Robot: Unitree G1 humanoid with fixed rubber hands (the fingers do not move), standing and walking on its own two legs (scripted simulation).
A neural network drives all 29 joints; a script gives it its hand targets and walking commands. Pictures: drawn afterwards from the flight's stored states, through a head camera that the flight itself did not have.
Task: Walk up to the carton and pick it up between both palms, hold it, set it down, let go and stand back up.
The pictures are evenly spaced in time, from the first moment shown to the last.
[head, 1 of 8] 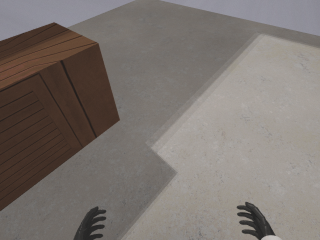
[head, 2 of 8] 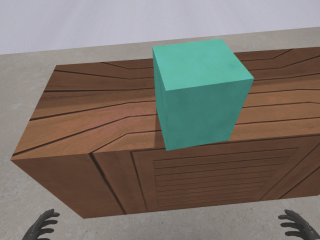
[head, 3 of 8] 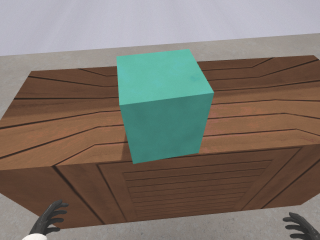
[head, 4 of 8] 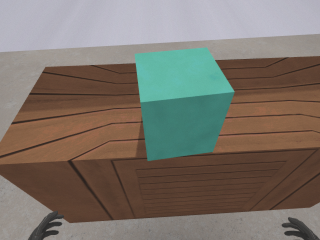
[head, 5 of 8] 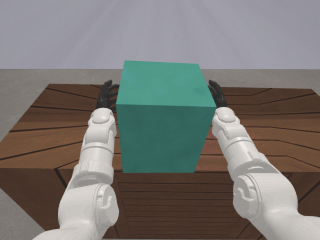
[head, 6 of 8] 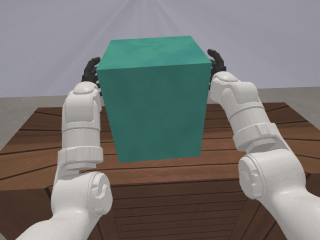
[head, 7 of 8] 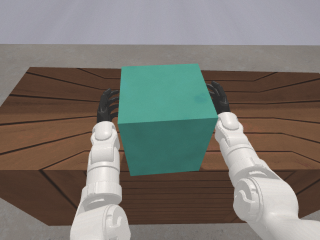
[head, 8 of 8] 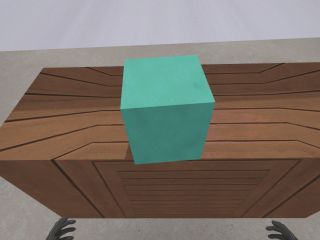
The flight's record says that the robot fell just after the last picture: no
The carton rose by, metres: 0.23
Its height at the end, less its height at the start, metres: +0.00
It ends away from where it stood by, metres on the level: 0.03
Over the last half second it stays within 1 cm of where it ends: yes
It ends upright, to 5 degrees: yes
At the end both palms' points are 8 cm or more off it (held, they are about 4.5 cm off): yes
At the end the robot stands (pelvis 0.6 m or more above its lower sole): yes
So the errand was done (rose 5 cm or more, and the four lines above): yes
